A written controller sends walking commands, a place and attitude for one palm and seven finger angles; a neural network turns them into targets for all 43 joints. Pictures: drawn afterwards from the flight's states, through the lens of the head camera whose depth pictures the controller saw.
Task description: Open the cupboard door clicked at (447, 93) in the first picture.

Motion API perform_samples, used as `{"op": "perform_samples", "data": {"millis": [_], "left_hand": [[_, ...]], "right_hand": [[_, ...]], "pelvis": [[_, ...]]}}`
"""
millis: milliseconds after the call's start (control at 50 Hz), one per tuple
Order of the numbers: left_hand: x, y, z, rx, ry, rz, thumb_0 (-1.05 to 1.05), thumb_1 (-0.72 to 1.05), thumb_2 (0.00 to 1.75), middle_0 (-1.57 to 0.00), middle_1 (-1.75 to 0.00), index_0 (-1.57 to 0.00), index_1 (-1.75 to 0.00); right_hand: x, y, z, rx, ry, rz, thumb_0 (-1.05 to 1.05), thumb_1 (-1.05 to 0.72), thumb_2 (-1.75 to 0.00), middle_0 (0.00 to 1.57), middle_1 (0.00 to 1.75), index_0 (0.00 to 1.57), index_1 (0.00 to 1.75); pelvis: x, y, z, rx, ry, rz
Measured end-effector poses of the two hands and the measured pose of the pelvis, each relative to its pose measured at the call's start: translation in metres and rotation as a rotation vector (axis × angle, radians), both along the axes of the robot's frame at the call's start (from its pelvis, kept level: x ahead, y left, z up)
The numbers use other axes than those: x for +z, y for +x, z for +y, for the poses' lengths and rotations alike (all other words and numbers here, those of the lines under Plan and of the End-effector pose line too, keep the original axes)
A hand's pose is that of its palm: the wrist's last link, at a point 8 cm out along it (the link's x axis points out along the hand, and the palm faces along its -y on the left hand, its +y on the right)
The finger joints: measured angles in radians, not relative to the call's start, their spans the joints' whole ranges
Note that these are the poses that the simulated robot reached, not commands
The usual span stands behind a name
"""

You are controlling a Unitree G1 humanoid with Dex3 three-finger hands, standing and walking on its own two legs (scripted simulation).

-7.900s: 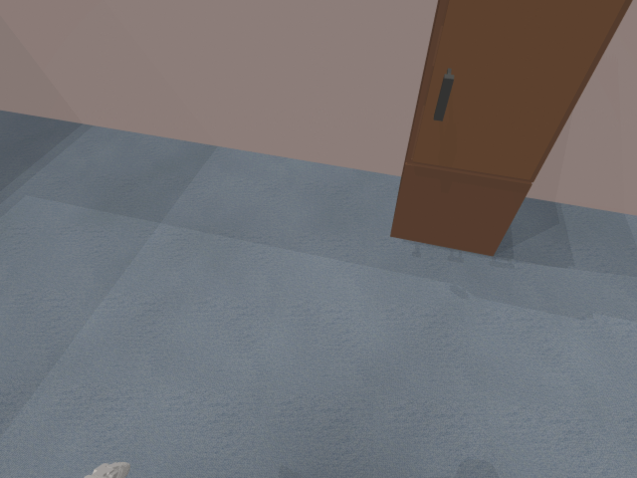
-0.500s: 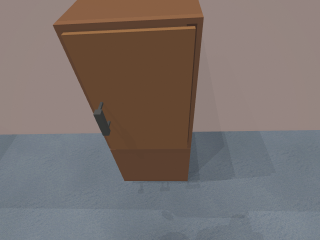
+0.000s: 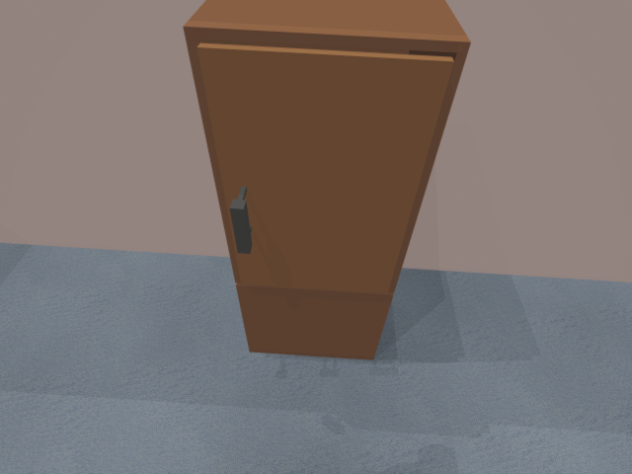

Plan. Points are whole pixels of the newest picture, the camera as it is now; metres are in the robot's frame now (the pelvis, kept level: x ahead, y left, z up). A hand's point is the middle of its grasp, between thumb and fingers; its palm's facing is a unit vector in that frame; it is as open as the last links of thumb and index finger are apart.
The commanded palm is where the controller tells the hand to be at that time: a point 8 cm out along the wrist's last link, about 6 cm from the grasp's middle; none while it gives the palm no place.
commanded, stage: come to a stop and stand still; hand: left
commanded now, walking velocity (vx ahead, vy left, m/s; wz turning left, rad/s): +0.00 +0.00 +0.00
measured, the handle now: (243, 219) +0.59 +0.20 -0.07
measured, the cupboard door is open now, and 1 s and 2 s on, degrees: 0 0 0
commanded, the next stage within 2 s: look again from close up in 0.22 s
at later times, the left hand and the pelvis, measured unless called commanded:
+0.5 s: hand out of the picture +0.00 +0.17 -0.17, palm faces +0.02 -0.99 -0.17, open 7.4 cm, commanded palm none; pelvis +0.01 +0.00 +0.01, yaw -1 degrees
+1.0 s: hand out of the picture +0.02 +0.14 -0.16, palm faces +0.13 -0.97 -0.20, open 7.3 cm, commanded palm +0.11 +0.19 -0.06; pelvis +0.01 -0.03 +0.01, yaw +0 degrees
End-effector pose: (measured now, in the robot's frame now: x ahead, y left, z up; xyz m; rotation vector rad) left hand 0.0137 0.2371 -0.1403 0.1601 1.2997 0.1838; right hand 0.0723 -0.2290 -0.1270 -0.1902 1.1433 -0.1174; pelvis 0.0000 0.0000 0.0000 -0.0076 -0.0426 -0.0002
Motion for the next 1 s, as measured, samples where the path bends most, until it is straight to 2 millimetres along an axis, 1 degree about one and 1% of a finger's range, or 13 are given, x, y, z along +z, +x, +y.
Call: {"op": "perform_samples", "data": {"millis": [120,280,400,500,600,700,960,980,1000], "left_hand": [[0.0,-0.013,0.003,-0.009,-0.024,0.027,0.0,0.91,0.9,-0.2,-0.3,-0.2,-0.3],[-0.002,-0.026,-0.003,-0.005,-0.047,0.081,0.0,0.91,0.9,-0.2,-0.3,-0.2,-0.3],[-0.002,-0.024,-0.012,-0.006,-0.055,0.097,0.0,0.91,0.9,-0.2,-0.3,-0.2,-0.3],[-0.001,-0.017,-0.02,-0.01,-0.054,0.088,0.0,0.91,0.9,-0.2,-0.3,-0.2,-0.3],[0.0,-0.01,-0.029,-0.012,-0.051,0.075,0.0,0.91,0.9,-0.2,-0.3,-0.2,-0.3],[0.001,-0.009,-0.036,-0.007,-0.045,0.071,0.0,0.92,0.9,-0.2,-0.3,-0.2,-0.3],[0.0,-0.018,-0.058,0.008,-0.058,0.089,0.0,0.91,0.9,-0.2,-0.3,-0.2,-0.3],[0.005,-0.012,-0.054,0.047,-0.047,0.067,0.02,0.93,0.9,-0.2,-0.3,-0.2,-0.3],[0.016,-0.001,-0.046,0.081,-0.018,-0.009,0.03,0.95,0.9,-0.21,-0.3,-0.2,-0.3]], "right_hand": [[0.004,-0.013,0.007,-0.011,-0.008,0.016,0.0,-0.93,-0.9,0.2,0.3,0.21,0.3],[0.001,-0.046,0.006,-0.044,-0.016,0.118,0.0,-0.92,-0.9,0.2,0.3,0.21,0.3],[-0.004,-0.067,0.009,-0.073,0.001,0.185,0.01,-0.91,-0.9,0.2,0.3,0.2,0.3],[-0.008,-0.077,0.011,-0.089,0.024,0.216,0.01,-0.91,-0.9,0.2,0.3,0.2,0.3],[-0.011,-0.08,0.01,-0.097,0.044,0.229,0.01,-0.91,-0.9,0.2,0.3,0.2,0.3],[-0.012,-0.078,0.006,-0.099,0.055,0.231,0.01,-0.91,-0.9,0.2,0.3,0.2,0.3],[-0.011,-0.07,-0.016,-0.086,0.037,0.227,0.01,-0.91,-0.9,0.2,0.3,0.2,0.3],[-0.009,-0.068,-0.02,-0.085,0.027,0.2,0.01,-0.92,-0.9,0.2,0.3,0.2,0.3],[-0.005,-0.062,-0.025,-0.08,0.009,0.139,0.02,-0.92,-0.9,0.2,0.3,0.21,0.3]], "pelvis": [[0.004,-0.002,0.009,-0.007,0.004,0.013],[0.006,0.002,0.011,-0.01,0.007,0.016],[0.006,0.005,0.007,-0.013,0.008,0.009],[0.007,0.006,0.001,-0.015,0.009,0.005],[0.007,0.008,-0.006,-0.016,0.01,0.005],[0.007,0.009,-0.014,-0.014,0.01,0.005],[0.008,0.009,-0.03,-0.008,0.006,0.011],[0.007,0.008,-0.031,-0.006,0.006,0.008],[0.006,0.007,-0.032,-0.008,0.01,0.007]]}}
